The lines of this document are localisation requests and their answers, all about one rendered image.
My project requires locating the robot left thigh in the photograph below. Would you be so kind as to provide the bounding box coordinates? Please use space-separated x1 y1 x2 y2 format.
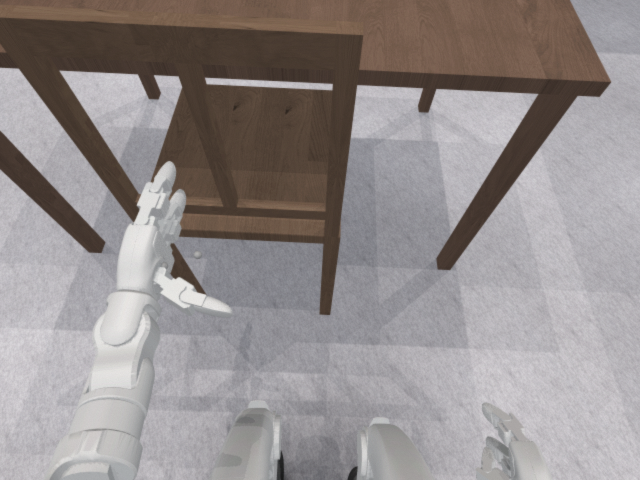
209 408 282 480

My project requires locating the table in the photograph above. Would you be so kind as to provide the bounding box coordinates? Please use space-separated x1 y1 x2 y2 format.
0 0 611 270

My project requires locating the robot right thigh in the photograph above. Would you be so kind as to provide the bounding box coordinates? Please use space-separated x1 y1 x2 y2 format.
357 424 435 480

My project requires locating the chair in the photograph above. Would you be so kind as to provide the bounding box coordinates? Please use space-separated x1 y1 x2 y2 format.
0 5 363 315

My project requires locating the left robot forearm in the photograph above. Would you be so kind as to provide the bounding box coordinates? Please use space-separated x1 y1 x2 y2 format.
43 290 162 480

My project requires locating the robot left hand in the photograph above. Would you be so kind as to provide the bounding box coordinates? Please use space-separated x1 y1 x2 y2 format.
116 161 233 318

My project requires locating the robot right hand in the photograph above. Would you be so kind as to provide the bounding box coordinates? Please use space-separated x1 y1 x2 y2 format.
476 402 553 480

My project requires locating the robot thigh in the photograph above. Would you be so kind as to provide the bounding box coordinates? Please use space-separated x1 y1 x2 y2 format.
209 408 282 480
357 424 435 480

